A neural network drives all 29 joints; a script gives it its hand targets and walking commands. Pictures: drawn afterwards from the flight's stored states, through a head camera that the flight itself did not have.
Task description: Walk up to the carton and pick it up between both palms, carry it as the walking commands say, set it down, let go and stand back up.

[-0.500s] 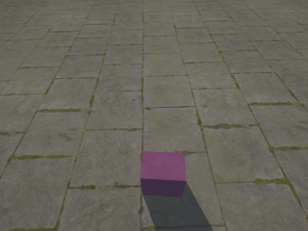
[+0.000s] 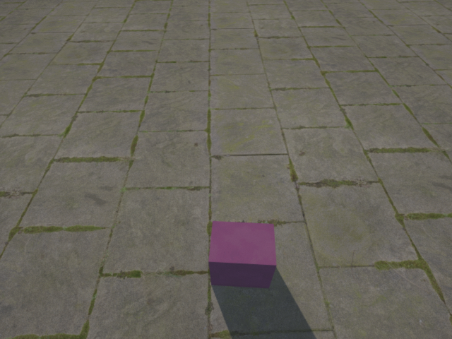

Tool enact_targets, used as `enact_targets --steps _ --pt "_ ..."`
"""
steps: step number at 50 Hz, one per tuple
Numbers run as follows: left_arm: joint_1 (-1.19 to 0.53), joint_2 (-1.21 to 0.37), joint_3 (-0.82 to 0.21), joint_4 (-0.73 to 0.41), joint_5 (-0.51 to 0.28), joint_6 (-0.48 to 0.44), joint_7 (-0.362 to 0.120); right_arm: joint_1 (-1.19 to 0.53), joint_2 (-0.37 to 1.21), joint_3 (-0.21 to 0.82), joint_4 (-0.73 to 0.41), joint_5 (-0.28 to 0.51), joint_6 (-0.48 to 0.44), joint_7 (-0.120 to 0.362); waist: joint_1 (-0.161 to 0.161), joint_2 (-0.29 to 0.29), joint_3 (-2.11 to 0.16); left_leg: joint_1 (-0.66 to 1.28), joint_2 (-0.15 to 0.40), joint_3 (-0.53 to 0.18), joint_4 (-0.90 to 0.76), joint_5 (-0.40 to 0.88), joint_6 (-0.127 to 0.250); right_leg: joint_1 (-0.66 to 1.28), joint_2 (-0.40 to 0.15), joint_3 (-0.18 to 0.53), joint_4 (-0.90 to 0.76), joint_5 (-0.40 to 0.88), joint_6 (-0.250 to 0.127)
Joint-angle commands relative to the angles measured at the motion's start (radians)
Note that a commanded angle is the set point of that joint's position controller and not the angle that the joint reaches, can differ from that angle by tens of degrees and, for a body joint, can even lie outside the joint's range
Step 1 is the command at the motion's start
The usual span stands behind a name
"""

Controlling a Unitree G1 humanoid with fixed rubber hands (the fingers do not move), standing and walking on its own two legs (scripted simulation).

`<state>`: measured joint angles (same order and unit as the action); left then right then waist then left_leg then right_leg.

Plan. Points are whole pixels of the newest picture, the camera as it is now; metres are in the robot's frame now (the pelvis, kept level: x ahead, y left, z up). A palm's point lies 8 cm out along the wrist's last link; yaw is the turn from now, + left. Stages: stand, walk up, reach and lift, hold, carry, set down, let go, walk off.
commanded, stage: walk up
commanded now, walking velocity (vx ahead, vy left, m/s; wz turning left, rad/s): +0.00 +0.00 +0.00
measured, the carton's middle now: (241, 255) +0.57 -0.02 -0.65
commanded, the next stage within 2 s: none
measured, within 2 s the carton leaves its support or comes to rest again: neither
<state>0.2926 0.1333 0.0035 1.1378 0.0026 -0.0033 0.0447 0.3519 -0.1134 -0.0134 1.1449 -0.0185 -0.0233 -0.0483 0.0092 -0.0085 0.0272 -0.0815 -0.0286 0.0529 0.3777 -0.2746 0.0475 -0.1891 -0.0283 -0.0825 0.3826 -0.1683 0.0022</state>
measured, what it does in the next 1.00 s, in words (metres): walks ahead: right foot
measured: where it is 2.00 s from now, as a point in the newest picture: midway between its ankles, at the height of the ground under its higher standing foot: outside the picture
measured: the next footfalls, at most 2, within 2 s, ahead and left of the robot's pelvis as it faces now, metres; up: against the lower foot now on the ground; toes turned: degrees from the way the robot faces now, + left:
right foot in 0.76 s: +0.19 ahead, -0.18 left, +0.00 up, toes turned -7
left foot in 1.16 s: +0.24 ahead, +0.12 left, +0.00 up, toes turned -2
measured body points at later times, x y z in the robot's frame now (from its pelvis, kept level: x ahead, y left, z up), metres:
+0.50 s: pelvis +0.02 +0.01 +0.00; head +0.02 +0.02 +0.45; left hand +0.02 +0.24 -0.16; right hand -0.03 -0.22 -0.15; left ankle -0.04 +0.08 -0.74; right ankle +0.01 -0.12 -0.71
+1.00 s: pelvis +0.16 -0.05 +0.00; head +0.20 -0.08 +0.45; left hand +0.14 +0.20 -0.13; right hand +0.21 -0.30 -0.16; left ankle +0.18 +0.11 -0.68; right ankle +0.15 -0.17 -0.74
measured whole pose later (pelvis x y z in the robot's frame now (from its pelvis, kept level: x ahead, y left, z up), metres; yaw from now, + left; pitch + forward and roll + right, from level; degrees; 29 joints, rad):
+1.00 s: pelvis +0.16 -0.05 +0.00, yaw +0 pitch +0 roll +2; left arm 0.36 0.16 0.06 1.02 0.03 -0.06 0.01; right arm 0.22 -0.26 -0.04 1.02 -0.02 0.01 0.02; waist 0.03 0.04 0.07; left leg -0.48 0.08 0.04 0.95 -0.28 -0.02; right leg -0.18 -0.09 -0.10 0.40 -0.22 0.02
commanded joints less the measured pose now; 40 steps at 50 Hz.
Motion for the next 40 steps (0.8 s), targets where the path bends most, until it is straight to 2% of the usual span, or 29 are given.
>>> enact_targets --steps 1,20,21,22,23,24,25,26,27,28,29,30,32,33,34,35,36,37,38,39,40 --pt "0.063 0.066 0.008 -0.011 -0.001 -0.003 0.002 0.090 -0.077 -0.010 -0.005 0.000 -0.004 -0.003 -0.001 0.016 0.063 -0.127 0.143 -0.119 -0.095 0.161 0.001 0.058 -0.100 0.108 -0.038 0.094 -0.024" --pt "0.050 0.073 0.005 -0.015 -0.002 0.004 0.004 0.108 -0.096 -0.010 -0.016 0.001 -0.006 -0.008 -0.010 0.025 0.055 -0.088 0.148 -0.114 -0.071 0.299 0.004 0.050 -0.099 0.084 -0.005 0.117 -0.021" --pt "0.037 0.102 0.027 -0.034 0.016 0.010 0.003 0.086 -0.144 -0.022 -0.050 0.009 -0.008 -0.005 -0.027 0.076 0.047 -0.053 0.196 -0.139 -0.086 0.157 -0.010 0.026 -0.087 0.045 0.085 0.056 0.003" --pt "-0.002 0.137 0.046 -0.051 0.023 0.021 -0.018 0.200 -0.200 -0.050 -0.034 -0.006 -0.012 0.005 -0.098 0.089 0.060 0.057 0.301 -0.340 -0.190 -0.490 0.057 -0.217 -0.015 -0.019 0.264 -0.307 0.006" --pt "-0.134 0.131 0.050 -0.117 0.033 0.021 -0.038 0.217 -0.241 -0.061 -0.022 -0.015 -0.003 0.005 -0.133 0.177 0.174 0.036 0.413 -0.499 -0.330 -0.671 0.114 -0.451 -0.016 -0.008 0.460 -0.381 0.025" --pt "-0.183 0.113 0.046 -0.143 0.031 0.016 -0.045 0.190 -0.212 -0.043 -0.027 -0.012 -0.001 0.003 -0.118 0.148 0.220 -0.018 0.436 -0.509 -0.363 -0.599 0.126 -0.500 -0.061 0.051 0.571 -0.333 0.029" --pt "-0.152 0.114 0.050 -0.129 0.032 0.013 -0.046 0.175 -0.199 -0.036 -0.040 -0.009 -0.010 0.002 -0.096 0.070 0.233 -0.012 0.438 -0.472 -0.344 -0.482 0.109 -0.524 -0.080 0.080 0.598 -0.259 0.038" --pt "-0.132 0.134 0.066 -0.125 0.038 0.008 -0.050 0.179 -0.220 -0.040 -0.052 -0.009 -0.021 -0.003 -0.090 -0.010 0.226 0.018 0.437 -0.435 -0.303 -0.308 0.083 -0.541 -0.086 0.112 0.613 -0.173 0.052" --pt "-0.106 0.125 0.071 -0.132 0.038 0.000 -0.053 0.166 -0.227 -0.041 -0.064 -0.011 -0.036 -0.002 -0.077 0.006 0.200 0.033 0.403 -0.361 -0.263 -0.117 0.062 -0.524 -0.088 0.117 0.616 -0.123 0.063" --pt "-0.084 0.088 0.059 -0.140 0.029 -0.016 -0.057 0.138 -0.182 -0.029 -0.058 -0.010 -0.050 0.009 -0.060 0.111 0.170 0.032 0.319 -0.251 -0.257 -0.002 0.064 -0.468 -0.073 0.073 0.570 -0.121 0.059" --pt "-0.105 0.089 0.054 -0.158 0.026 -0.024 -0.062 0.123 -0.164 -0.029 -0.064 -0.009 -0.053 0.012 -0.047 0.162 0.154 -0.015 0.257 -0.170 -0.253 0.059 0.061 -0.373 -0.055 0.037 0.492 -0.109 0.057" --pt "-0.139 0.096 0.051 -0.172 0.023 -0.022 -0.065 0.130 -0.169 -0.027 -0.062 -0.012 -0.053 0.015 -0.055 0.174 0.154 -0.035 0.237 -0.134 -0.246 0.112 0.061 -0.318 -0.038 0.011 0.420 -0.107 0.059" --pt "-0.194 0.107 0.052 -0.204 0.022 -0.014 -0.069 0.187 -0.203 -0.027 -0.041 -0.014 -0.049 0.018 -0.086 0.169 0.154 -0.007 0.255 -0.122 -0.200 0.253 0.068 -0.287 -0.010 -0.022 0.318 -0.125 0.058" --pt "-0.201 0.108 0.054 -0.214 0.022 -0.013 -0.069 0.198 -0.217 -0.029 -0.034 -0.016 -0.046 0.018 -0.089 0.173 0.147 0.009 0.267 -0.125 -0.169 0.313 0.071 -0.277 0.001 -0.033 0.284 -0.142 0.053" --pt "-0.196 0.108 0.055 -0.218 0.020 -0.014 -0.068 0.199 -0.228 -0.031 -0.031 -0.017 -0.043 0.018 -0.085 0.181 0.135 0.011 0.274 -0.123 -0.133 0.348 0.074 -0.252 0.012 -0.044 0.253 -0.161 0.048" --pt "-0.170 0.108 0.057 -0.216 0.017 -0.019 -0.064 0.189 -0.234 -0.033 -0.029 -0.018 -0.039 0.018 -0.067 0.188 0.118 -0.013 0.269 -0.107 -0.086 0.366 0.069 -0.190 0.023 -0.059 0.211 -0.146 0.044" --pt "-0.095 0.115 0.060 -0.202 0.013 -0.028 -0.057 0.170 -0.219 -0.031 -0.022 -0.015 -0.032 0.020 -0.020 0.202 0.074 -0.073 0.218 -0.054 -0.009 0.358 0.054 -0.037 0.026 -0.072 0.141 -0.083 0.041" --pt "0.064 0.177 0.082 -0.159 0.013 -0.036 -0.041 0.149 -0.208 -0.029 -0.024 -0.009 -0.026 0.028 0.051 0.159 -0.011 -0.178 0.138 0.026 0.168 0.315 0.020 0.215 -0.014 -0.047 0.068 -0.014 0.034" --pt "0.242 0.285 0.115 -0.123 0.036 -0.048 -0.026 0.130 -0.188 -0.023 -0.050 -0.011 -0.029 0.032 0.133 0.011 -0.092 -0.394 0.081 0.043 0.419 0.072 -0.022 0.436 -0.221 0.175 0.038 -0.039 -0.010" --pt "0.349 0.395 0.126 -0.114 0.042 -0.047 -0.014 0.143 -0.139 -0.020 -0.108 -0.001 -0.028 0.038 0.127 -0.222 -0.171 -0.555 0.016 0.023 0.683 -0.326 -0.050 0.453 -0.569 0.619 -0.108 0.130 -0.117" --pt "0.301 0.361 0.128 -0.099 0.022 -0.038 -0.018 0.112 -0.195 -0.035 -0.110 -0.007 -0.018 0.041 0.088 -0.163 -0.178 -0.510 0.098 -0.093 0.811 -0.316 -0.047 0.335 -0.550 0.654 -0.117 0.125 -0.167"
